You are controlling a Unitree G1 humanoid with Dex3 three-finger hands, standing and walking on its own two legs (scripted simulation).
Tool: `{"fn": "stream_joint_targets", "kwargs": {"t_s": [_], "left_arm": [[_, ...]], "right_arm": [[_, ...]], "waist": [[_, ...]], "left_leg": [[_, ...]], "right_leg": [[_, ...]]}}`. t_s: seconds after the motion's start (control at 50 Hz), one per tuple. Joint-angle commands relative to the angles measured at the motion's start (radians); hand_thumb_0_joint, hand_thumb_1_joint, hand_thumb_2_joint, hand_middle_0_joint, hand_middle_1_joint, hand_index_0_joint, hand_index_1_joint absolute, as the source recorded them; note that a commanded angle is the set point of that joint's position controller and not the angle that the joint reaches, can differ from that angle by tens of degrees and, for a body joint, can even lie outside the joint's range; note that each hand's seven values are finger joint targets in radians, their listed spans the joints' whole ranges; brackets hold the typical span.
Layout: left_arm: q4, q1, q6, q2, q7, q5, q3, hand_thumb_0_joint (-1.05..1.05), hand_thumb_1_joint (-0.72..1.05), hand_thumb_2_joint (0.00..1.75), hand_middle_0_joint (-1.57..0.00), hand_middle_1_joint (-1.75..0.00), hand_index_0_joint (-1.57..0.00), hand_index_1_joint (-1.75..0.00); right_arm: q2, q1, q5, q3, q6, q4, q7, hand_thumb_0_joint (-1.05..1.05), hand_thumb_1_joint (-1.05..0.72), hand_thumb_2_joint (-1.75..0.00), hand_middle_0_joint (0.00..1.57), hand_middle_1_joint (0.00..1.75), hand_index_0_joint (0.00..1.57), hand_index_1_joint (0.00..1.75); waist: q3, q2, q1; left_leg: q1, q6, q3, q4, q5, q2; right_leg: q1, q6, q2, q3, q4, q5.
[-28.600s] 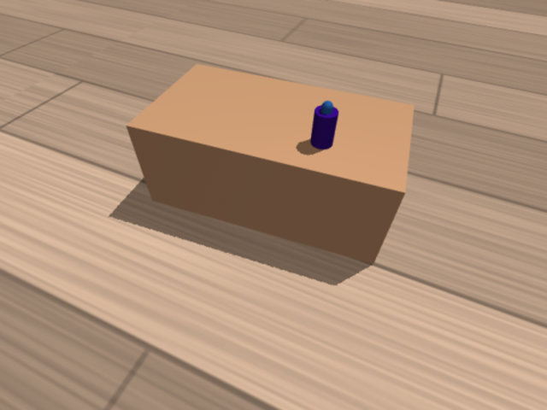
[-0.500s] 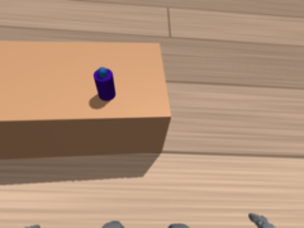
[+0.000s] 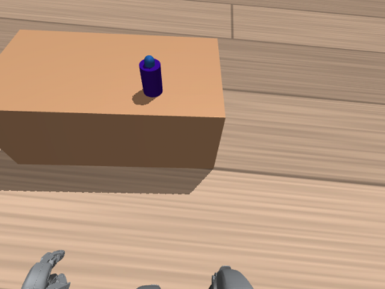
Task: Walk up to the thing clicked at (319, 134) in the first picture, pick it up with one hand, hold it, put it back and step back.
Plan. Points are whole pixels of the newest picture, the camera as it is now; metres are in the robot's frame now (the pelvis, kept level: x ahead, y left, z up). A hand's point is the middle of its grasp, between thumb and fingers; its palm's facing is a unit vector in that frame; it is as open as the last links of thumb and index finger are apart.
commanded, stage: step back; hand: left
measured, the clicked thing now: (151, 74) +0.95 +0.19 -0.21
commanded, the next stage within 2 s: stand in 1.46 s
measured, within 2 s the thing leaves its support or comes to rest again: neither
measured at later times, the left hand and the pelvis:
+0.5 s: hand out of the picture -0.09 +0.25 -0.12, palm faces -0.02 -0.89 -0.46, open 7.4 cm; pelvis -0.16 -0.03 +0.01, yaw -2 degrees
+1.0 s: hand out of the picture -0.11 +0.25 -0.13, palm faces +0.04 -0.93 -0.36, open 7.4 cm; pelvis -0.17 -0.01 +0.01, yaw +1 degrees
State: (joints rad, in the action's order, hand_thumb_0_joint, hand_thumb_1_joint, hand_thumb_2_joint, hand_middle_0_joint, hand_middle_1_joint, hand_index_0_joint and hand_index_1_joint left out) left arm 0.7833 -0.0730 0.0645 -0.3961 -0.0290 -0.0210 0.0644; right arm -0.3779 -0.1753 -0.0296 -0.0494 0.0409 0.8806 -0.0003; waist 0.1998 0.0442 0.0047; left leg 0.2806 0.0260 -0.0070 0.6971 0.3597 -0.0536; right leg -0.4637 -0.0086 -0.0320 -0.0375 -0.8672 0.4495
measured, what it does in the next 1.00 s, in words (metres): walks backwards: right foot, then left foot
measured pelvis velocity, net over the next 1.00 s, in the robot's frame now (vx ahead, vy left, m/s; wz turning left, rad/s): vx -0.17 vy -0.01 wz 0.03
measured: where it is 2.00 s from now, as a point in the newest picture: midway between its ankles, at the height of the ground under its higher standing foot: outside the picture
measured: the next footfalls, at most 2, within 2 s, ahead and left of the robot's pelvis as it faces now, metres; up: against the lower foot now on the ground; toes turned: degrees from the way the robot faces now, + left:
right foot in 0.28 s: -0.12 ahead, -0.14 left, +0.00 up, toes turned +0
left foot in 0.60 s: -0.12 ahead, +0.11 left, +0.00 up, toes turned +0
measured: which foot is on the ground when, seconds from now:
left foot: down 0.00-0.30, up 0.32-0.58, down 0.60-1.00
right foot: up 0.00-0.26, down 0.28-1.00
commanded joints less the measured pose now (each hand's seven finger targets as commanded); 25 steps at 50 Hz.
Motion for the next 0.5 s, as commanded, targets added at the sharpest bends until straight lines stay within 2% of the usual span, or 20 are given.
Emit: {"fn": "stream_joint_targets", "kwargs": {"t_s": [0.0, 0.02, 0.04, 0.08, 0.1, 0.14, 0.16, 0.2, 0.22, 0.24, 0.26, 0.28, 0.3, 0.32, 0.34, 0.36, 0.4, 0.44, 0.46, 0.48], "left_arm": [[-0.043, -0.019, -0.01, -0.187, -0.015, 0.02, 0.063, 0.0, 0.9, 0.9, -0.2, -0.3, -0.2, -0.3], [-0.017, -0.076, -0.012, -0.19, -0.013, 0.022, 0.061, 0.0, 0.9, 0.9, -0.2, -0.3, -0.2, -0.3], [-0.008, -0.1, -0.013, -0.195, -0.011, 0.019, 0.064, 0.0, 0.9, 0.9, -0.2, -0.3, -0.2, -0.3], [-0.004, -0.102, -0.018, -0.169, -0.002, 0.01, 0.059, 0.0, 0.9, 0.9, -0.2, -0.3, -0.2, -0.3], [-0.011, -0.098, -0.023, -0.168, 0.0, 0.007, 0.055, 0.0, 0.9, 0.9, -0.2, -0.3, -0.2, -0.3], [-0.013, -0.088, -0.031, -0.167, 0.002, 0.007, 0.047, 0.0, 0.9, 0.9, -0.2, -0.3, -0.2, -0.3], [-0.007, -0.089, -0.035, -0.168, 0.004, 0.007, 0.047, 0.0, 0.9, 0.9, -0.2, -0.3, -0.2, -0.3], [0.029, -0.143, -0.047, -0.168, 0.005, 0.004, 0.046, 0.0, 0.9, 0.9, -0.2, -0.3, -0.2, -0.3], [0.061, -0.204, -0.054, -0.162, 0.005, 0.002, 0.045, 0.0, 0.9, 0.9, -0.2, -0.3, -0.2, -0.3], [0.086, -0.219, -0.061, -0.18, 0.002, -0.007, 0.05, 0.0, 0.9, 0.9, -0.2, -0.3, -0.2, -0.3], [0.084, -0.214, -0.068, -0.24, 0.003, -0.022, 0.07, 0.0, 0.9, 0.9, -0.2, -0.3, -0.2, -0.3], [0.062, -0.185, -0.062, -0.353, 0.004, -0.023, 0.099, 0.0, 0.9, 0.9, -0.2, -0.3, -0.2, -0.3], [0.028, -0.118, -0.067, -0.401, 0.0, -0.026, 0.104, 0.0, 0.9, 0.9, -0.2, -0.3, -0.2, -0.3], [0.013, -0.062, -0.071, -0.346, -0.007, -0.019, 0.093, 0.0, 0.9, 0.9, -0.2, -0.3, -0.2, -0.3], [0.006, 0.021, -0.073, -0.295, -0.009, -0.016, 0.071, 0.0, 0.9, 0.9, -0.2, -0.3, -0.2, -0.3], [0.01, 0.041, -0.074, -0.267, -0.011, -0.022, 0.069, 0.0, 0.9, 0.9, -0.2, -0.3, -0.2, -0.3], [0.018, -0.034, -0.083, -0.247, -0.006, -0.022, 0.071, 0.0, 0.9, 0.9, -0.2, -0.3, -0.2, -0.3], [0.036, -0.09, -0.086, -0.253, -0.002, -0.031, 0.077, 0.0, 0.9, 0.9, -0.2, -0.3, -0.2, -0.3], [0.038, -0.096, -0.087, -0.267, -0.001, -0.033, 0.085, 0.0, 0.9, 0.9, -0.2, -0.3, -0.2, -0.3], [0.047, -0.12, -0.086, -0.273, 0.003, -0.032, 0.087, 0.0, 0.9, 0.9, -0.2, -0.3, -0.2, -0.3]], "right_arm": [[-0.288, 0.074, -0.013, -0.065, -0.031, -0.088, -0.025, 0.0, -0.9, -0.9, 0.2, 0.3, 0.2, 0.3], [-0.27, 0.104, -0.01, -0.059, -0.03, -0.099, -0.029, 0.0, -0.9, -0.9, 0.2, 0.3, 0.2, 0.3], [-0.262, 0.111, -0.011, -0.06, -0.029, -0.104, -0.031, 0.0, -0.9, -0.9, 0.2, 0.3, 0.2, 0.3], [-0.233, 0.09, -0.014, -0.057, -0.023, -0.104, -0.024, 0.0, -0.9, -0.9, 0.2, 0.3, 0.2, 0.3], [-0.236, 0.067, -0.012, -0.058, -0.02, -0.104, -0.024, 0.0, -0.9, -0.9, 0.2, 0.3, 0.2, 0.3], [-0.243, 0.049, -0.012, -0.062, -0.013, -0.105, -0.022, 0.0, -0.9, -0.9, 0.2, 0.3, 0.2, 0.3], [-0.256, 0.037, -0.013, -0.063, -0.006, -0.105, -0.019, 0.0, -0.9, -0.9, 0.2, 0.3, 0.2, 0.3], [-0.275, 0.061, -0.004, -0.066, 0.007, -0.104, -0.014, 0.0, -0.9, -0.9, 0.2, 0.3, 0.2, 0.3], [-0.282, 0.083, 0.004, -0.066, 0.014, -0.104, -0.012, 0.0, -0.9, -0.9, 0.2, 0.3, 0.2, 0.3], [-0.262, 0.092, 0.008, -0.059, 0.021, -0.1, -0.009, 0.0, -0.9, -0.9, 0.2, 0.3, 0.2, 0.3], [-0.21, 0.075, 0.011, -0.044, 0.018, -0.107, -0.006, 0.0, -0.9, -0.9, 0.2, 0.3, 0.2, 0.3], [-0.17, 0.135, 0.018, -0.038, 0.013, -0.135, -0.016, 0.0, -0.9, -0.9, 0.2, 0.3, 0.2, 0.3], [-0.21, 0.146, 0.011, -0.059, 0.021, -0.135, -0.028, 0.0, -0.9, -0.9, 0.2, 0.3, 0.2, 0.3], [-0.238, 0.13, 0.014, -0.064, 0.025, -0.116, -0.025, 0.0, -0.9, -0.9, 0.2, 0.3, 0.2, 0.3], [-0.23, 0.077, 0.02, -0.062, 0.02, -0.084, -0.023, 0.0, -0.9, -0.9, 0.2, 0.3, 0.2, 0.3], [-0.223, 0.045, 0.023, -0.059, 0.015, -0.065, -0.02, 0.0, -0.9, -0.9, 0.2, 0.3, 0.2, 0.3], [-0.226, 0.028, 0.013, -0.056, 0.001, -0.049, -0.012, 0.0, -0.9, -0.9, 0.2, 0.3, 0.2, 0.3], [-0.217, 0.054, 0.004, -0.053, -0.008, -0.054, -0.007, 0.0, -0.9, -0.9, 0.2, 0.3, 0.2, 0.3], [-0.214, 0.07, -0.001, -0.052, -0.012, -0.058, -0.002, 0.0, -0.9, -0.9, 0.2, 0.3, 0.2, 0.3], [-0.21, 0.093, -0.007, -0.053, -0.019, -0.058, 0.003, 0.0, -0.9, -0.9, 0.2, 0.3, 0.2, 0.3]], "waist": [[-0.207, -0.117, 0.022], [-0.198, -0.151, 0.043], [-0.188, -0.171, 0.047], [-0.183, -0.193, 0.023], [-0.203, -0.213, 0.006], [-0.23, -0.224, -0.012], [-0.251, -0.248, -0.02], [-0.31, -0.268, -0.004], [-0.334, -0.259, 0.029], [-0.331, -0.207, 0.034], [-0.28, -0.064, 0.026], [-0.223, 0.202, 0.079], [-0.145, 0.2, 0.081], [-0.111, 0.087, 0.039], [-0.111, 0.01, -0.02], [-0.122, 0.034, -0.035], [-0.157, 0.07, 0.011], [-0.168, 0.107, 0.053], [-0.166, 0.133, 0.065], [-0.158, 0.147, 0.082]], "left_leg": [[0.014, 0.227, -0.319, -0.303, -0.548, 0.351], [0.002, 0.21, -0.262, -0.278, -0.562, 0.332], [0.001, 0.212, -0.234, -0.261, -0.561, 0.324], [-0.067, 0.204, -0.2, -0.254, -0.553, 0.285], [-0.129, 0.217, -0.21, -0.24, -0.561, 0.299], [-0.159, 0.216, -0.199, -0.229, -0.549, 0.304], [-0.178, 0.204, -0.2, -0.219, -0.517, 0.299], [-0.179, 0.183, -0.196, -0.186, -0.45, 0.295], [-0.143, 0.16, -0.174, -0.156, -0.413, 0.288], [-0.058, 0.118, -0.148, -0.112, -0.307, 0.248], [0.144, 0.053, -0.122, -0.007, -0.101, 0.154], [0.264, -0.013, -0.076, 0.189, 0.2, -0.026], [0.235, -0.042, -0.189, 0.396, 0.264, 0.007], [0.207, -0.039, -0.247, 0.496, 0.2, 0.011], [0.217, -0.039, -0.23, 0.511, 0.134, -0.032], [0.204, -0.045, -0.183, 0.513, 0.102, -0.042], [0.212, -0.061, -0.135, 0.476, 0.068, -0.025], [0.277, -0.067, -0.104, 0.317, 0.096, 0.01], [0.262, -0.067, -0.1, 0.22, 0.125, 0.042], [0.241, -0.063, -0.077, 0.125, 0.162, 0.045]], "right_leg": [[-0.009, -0.015, 0.132, -0.179, -0.455, 0.131], [-0.016, -0.008, 0.123, -0.146, -0.472, 0.098], [-0.009, 0.003, 0.112, -0.128, -0.437, 0.086], [0.0, 0.029, 0.103, -0.098, -0.319, 0.089], [-0.001, 0.042, 0.09, -0.078, -0.233, 0.097], [0.052, 0.047, 0.068, -0.031, -0.061, 0.09], [0.088, 0.041, 0.052, -0.006, 0.052, 0.073], [0.184, 0.022, 0.05, 0.037, 0.255, -0.018], [0.269, 0.003, 0.053, 0.066, 0.401, -0.118], [0.339, -0.007, 0.055, 0.054, 0.484, -0.183], [0.394, -0.041, -0.049, -0.156, 0.49, -0.108], [0.246, -0.194, -0.3, -0.45, 0.569, -0.108], [0.047, -0.307, -0.434, -0.584, 0.611, -0.118], [-0.002, -0.281, -0.394, -0.473, 0.584, -0.146], [0.047, -0.218, -0.285, -0.292, 0.5, -0.254], [0.067, -0.193, -0.238, -0.205, 0.476, -0.263], [0.166, -0.17, -0.18, -0.163, 0.456, -0.156], [0.304, -0.168, -0.189, -0.196, 0.464, -0.001], [0.322, -0.176, -0.214, -0.222, 0.481, 0.085], [0.324, -0.186, -0.228, -0.243, 0.494, 0.149]]}}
